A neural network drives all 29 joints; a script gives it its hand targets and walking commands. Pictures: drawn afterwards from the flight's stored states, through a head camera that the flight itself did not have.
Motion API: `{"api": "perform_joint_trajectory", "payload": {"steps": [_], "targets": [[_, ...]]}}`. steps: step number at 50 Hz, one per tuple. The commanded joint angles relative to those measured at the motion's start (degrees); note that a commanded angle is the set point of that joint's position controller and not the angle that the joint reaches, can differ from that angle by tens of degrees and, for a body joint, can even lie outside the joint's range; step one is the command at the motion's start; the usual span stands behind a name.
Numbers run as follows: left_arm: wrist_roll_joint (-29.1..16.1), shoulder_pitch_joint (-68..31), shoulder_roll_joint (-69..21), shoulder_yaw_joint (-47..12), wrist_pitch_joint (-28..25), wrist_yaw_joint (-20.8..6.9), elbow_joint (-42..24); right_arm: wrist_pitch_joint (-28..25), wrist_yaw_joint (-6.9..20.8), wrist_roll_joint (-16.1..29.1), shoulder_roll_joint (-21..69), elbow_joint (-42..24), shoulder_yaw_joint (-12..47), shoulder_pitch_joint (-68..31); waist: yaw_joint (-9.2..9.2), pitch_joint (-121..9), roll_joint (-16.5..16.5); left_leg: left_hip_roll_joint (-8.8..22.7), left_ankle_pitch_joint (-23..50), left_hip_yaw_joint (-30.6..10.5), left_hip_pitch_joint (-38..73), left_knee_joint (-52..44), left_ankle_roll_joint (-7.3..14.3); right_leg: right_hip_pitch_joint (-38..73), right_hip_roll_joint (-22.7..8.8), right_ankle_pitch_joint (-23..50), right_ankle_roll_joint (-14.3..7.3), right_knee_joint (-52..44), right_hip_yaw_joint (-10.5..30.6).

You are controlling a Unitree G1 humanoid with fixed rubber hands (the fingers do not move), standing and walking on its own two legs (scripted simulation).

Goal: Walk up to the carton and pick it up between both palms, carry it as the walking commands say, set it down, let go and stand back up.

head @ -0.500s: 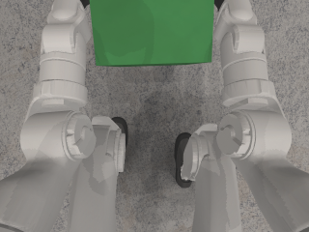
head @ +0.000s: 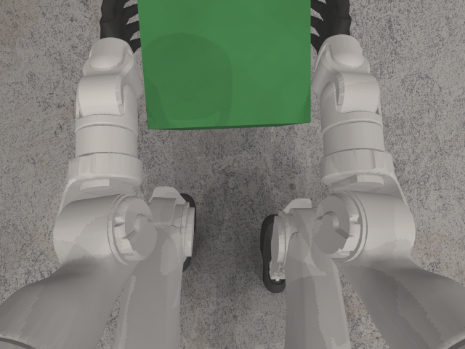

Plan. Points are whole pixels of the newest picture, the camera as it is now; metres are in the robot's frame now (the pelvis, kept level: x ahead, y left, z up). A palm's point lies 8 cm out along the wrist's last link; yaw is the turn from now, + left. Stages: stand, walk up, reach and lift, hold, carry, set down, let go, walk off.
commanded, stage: reach and lift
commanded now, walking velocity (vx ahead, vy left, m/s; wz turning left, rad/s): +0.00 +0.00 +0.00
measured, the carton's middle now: (226, 61) +0.53 +0.05 -0.17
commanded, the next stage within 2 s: none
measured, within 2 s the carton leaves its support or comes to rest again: neither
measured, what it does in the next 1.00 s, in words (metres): rises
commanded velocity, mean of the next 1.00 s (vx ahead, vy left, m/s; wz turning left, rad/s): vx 0.00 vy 0.00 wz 0.00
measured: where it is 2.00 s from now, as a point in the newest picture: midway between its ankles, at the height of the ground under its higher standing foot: (227, 256)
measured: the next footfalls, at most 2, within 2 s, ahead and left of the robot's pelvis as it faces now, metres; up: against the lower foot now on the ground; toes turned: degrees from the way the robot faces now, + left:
none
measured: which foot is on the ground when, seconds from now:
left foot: down 0.00-1.00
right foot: down 0.00-1.00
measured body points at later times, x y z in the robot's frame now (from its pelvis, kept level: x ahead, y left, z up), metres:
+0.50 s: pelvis +0.00 +0.00 +0.05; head +0.29 +0.03 +0.39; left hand +0.51 +0.19 -0.04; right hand +0.54 -0.10 -0.03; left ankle +0.12 +0.14 -0.41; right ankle +0.09 -0.12 -0.41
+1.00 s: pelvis +0.01 +0.00 +0.10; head +0.26 +0.03 +0.48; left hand +0.48 +0.19 +0.04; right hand +0.52 -0.10 +0.05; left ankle +0.12 +0.14 -0.41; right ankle +0.09 -0.12 -0.41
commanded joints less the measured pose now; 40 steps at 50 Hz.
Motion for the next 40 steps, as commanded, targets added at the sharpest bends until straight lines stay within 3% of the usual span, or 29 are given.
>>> {"api": "perform_joint_trajectory", "payload": {"steps": [1,12,40], "targets": [[-8.5,-37.7,-55.3,-28.4,-1.3,-15.8,0.2,0.9,14.8,7.1,58.1,4.5,26.6,-32.2,2.27,-65.2,0.4,-8.2,17.3,8.9,44.4,-7.0,0.7,26.3,7.2,16.2,-0.4,-12.9,-6.1],[-7.5,-36.7,-57.6,-27.7,0.1,-15.9,0.4,2.2,15.9,6.1,59.6,4.6,25.6,-30.9,1.67,-66.0,1.3,-8.6,14.2,8.5,49.0,-11.3,0.5,28.0,7.2,13.3,-0.6,-17.1,-6.3],[-5.5,-27.1,-63.7,-29.2,1.1,-16.0,-0.6,2.7,17.5,4.7,64.2,3.9,26.5,-21.8,0.69,-64.2,1.7,-9.5,15.1,7.6,58.7,-21.8,0.3,37.6,7.5,14.5,-0.3,-27.6,-5.4]]}}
